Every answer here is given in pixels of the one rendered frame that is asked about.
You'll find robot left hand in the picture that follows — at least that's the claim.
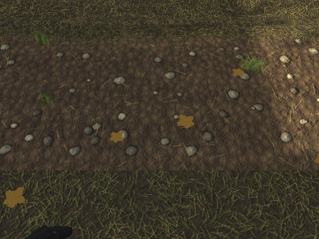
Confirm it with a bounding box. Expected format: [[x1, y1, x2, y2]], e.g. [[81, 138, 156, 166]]
[[25, 225, 73, 239]]

